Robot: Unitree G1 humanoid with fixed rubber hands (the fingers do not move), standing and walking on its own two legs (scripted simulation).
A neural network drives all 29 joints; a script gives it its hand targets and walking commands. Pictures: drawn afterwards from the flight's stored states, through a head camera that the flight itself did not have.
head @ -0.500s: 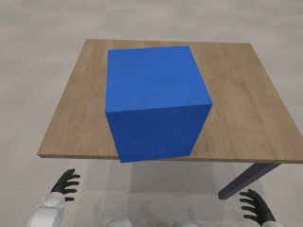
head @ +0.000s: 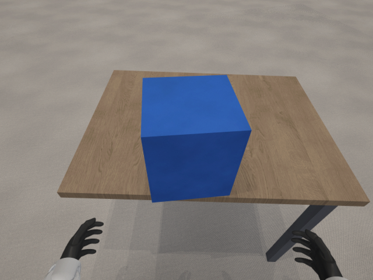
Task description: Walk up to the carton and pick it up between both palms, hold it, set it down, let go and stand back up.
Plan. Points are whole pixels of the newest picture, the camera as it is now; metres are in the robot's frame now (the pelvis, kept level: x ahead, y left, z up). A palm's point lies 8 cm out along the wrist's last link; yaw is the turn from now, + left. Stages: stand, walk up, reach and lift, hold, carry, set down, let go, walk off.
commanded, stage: reach and lift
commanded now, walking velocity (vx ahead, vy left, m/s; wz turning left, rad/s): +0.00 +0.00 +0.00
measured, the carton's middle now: (188, 140) +0.43 +0.01 +0.05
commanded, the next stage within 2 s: none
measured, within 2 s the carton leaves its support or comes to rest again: neither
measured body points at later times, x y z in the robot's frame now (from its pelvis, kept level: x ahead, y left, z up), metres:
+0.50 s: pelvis +0.00 +0.03 +0.01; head -0.02 +0.05 +0.45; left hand +0.22 +0.22 +0.01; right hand +0.19 -0.24 +0.02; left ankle +0.06 +0.14 -0.74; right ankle +0.02 -0.10 -0.74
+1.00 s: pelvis +0.03 +0.00 +0.01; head +0.02 +0.01 +0.46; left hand +0.26 +0.20 +0.06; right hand +0.24 -0.24 +0.06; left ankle +0.06 +0.14 -0.74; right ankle +0.03 -0.11 -0.74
